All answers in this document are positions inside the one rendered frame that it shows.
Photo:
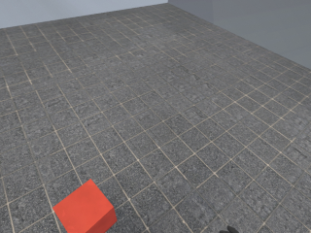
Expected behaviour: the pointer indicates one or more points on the carton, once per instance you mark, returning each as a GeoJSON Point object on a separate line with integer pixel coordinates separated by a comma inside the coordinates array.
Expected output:
{"type": "Point", "coordinates": [86, 210]}

